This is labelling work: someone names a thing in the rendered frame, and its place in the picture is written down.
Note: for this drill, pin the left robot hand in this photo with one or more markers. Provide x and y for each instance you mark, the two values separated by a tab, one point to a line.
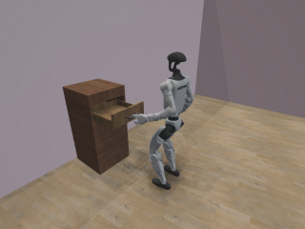
141	119

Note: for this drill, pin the robot torso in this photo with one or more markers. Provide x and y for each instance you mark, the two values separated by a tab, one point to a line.
179	95

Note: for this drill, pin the handle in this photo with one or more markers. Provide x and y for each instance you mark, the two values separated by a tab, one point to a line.
130	117

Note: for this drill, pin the humanoid robot head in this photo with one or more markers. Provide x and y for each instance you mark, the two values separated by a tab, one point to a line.
176	57

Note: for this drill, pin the robot left forearm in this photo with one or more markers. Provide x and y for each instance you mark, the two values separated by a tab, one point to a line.
158	116

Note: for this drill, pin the cabinet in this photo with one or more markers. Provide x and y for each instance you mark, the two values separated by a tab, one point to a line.
96	145

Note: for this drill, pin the left robot upper arm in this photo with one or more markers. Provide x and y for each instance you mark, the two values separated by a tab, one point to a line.
166	89

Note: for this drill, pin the drawer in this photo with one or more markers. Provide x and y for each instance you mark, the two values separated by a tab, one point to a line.
112	114

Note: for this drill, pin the robot right forearm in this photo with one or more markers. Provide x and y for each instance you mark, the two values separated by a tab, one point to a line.
185	107

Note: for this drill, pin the right robot upper arm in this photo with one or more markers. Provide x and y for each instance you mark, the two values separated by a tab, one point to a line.
189	92

